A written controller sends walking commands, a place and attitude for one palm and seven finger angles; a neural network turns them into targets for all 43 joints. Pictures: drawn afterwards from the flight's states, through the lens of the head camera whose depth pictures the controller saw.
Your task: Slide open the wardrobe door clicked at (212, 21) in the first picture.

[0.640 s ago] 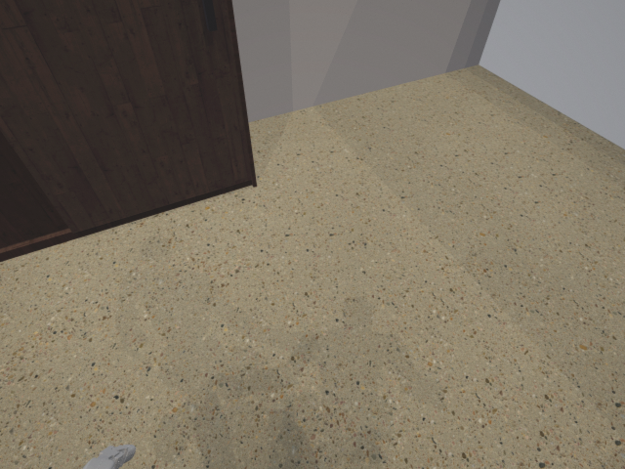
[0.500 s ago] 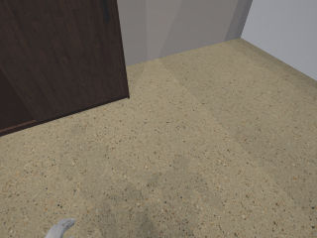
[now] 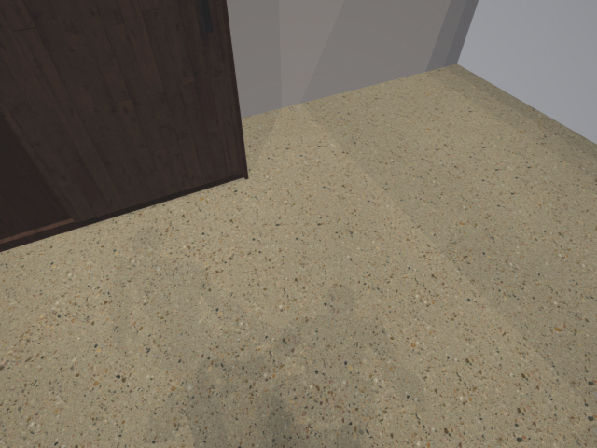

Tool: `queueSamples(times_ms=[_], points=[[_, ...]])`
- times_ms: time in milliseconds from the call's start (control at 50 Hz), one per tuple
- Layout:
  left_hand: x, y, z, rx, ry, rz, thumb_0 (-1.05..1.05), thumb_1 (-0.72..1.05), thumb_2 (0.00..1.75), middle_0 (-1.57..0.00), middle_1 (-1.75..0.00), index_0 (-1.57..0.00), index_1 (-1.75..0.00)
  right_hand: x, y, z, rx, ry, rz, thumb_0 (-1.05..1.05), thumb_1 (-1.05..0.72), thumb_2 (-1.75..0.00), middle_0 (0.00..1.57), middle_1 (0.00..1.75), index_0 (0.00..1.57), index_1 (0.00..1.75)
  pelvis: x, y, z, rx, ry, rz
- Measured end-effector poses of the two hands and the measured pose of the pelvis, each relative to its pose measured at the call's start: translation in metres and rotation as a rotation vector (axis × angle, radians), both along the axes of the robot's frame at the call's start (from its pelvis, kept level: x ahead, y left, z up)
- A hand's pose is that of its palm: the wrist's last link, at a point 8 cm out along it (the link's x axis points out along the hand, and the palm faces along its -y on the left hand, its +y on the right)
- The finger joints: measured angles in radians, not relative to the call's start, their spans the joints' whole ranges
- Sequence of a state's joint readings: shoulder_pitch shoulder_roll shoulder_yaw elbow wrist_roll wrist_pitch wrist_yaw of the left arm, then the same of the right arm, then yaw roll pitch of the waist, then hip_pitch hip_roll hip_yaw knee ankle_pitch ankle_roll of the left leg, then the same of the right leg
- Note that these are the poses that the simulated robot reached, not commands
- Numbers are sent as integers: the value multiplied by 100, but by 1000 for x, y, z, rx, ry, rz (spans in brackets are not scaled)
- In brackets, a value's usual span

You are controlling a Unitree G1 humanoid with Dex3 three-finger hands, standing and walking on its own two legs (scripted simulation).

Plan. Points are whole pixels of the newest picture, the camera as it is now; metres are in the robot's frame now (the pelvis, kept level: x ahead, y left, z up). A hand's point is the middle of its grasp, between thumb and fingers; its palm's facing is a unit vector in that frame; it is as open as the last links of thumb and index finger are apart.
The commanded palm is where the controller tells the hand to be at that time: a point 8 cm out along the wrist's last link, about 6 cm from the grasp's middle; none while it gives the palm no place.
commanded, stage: stand and wait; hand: right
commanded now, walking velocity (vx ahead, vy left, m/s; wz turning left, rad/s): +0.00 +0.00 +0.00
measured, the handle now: out of the picture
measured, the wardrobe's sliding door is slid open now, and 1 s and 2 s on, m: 0.00 0.00 0.00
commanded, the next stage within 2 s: look at it before walking up in 0.22 s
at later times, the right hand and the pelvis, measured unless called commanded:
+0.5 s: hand out of the picture +0.07 -0.24 -0.15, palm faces -0.04 +0.95 -0.32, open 7.3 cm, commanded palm none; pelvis -0.01 +0.01 +0.00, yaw +0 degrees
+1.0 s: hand out of the picture +0.07 -0.24 -0.16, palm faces -0.04 +0.95 -0.32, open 7.3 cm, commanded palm none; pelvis +0.00 +0.00 +0.00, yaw +1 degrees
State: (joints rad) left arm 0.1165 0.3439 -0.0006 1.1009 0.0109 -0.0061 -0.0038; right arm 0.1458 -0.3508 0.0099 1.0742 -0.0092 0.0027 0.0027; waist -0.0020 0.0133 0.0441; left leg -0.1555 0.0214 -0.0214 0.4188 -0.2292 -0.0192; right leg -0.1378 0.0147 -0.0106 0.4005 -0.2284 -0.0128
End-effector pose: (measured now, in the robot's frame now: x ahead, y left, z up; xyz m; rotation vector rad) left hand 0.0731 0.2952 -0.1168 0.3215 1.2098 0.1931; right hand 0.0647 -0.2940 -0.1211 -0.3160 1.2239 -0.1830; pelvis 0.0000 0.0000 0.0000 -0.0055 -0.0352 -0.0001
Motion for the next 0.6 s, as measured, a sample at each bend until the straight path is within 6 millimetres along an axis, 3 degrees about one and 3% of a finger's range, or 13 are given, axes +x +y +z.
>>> queueSamples(times_ms=[180,600], points=[[-10,2,-2,-9,9,8,1,90,90,-20,-30,-20,-30,1,4,3,-2,-13,10,0,-91,-90,20,30,21,30,-5,3,1,0,-1,2],[-8,2,1,-12,-1,4,1,90,90,-20,-30,-20,-30,2,11,1,13,-17,17,0,-91,-90,20,30,21,30,-8,6,2,1,4,4]])
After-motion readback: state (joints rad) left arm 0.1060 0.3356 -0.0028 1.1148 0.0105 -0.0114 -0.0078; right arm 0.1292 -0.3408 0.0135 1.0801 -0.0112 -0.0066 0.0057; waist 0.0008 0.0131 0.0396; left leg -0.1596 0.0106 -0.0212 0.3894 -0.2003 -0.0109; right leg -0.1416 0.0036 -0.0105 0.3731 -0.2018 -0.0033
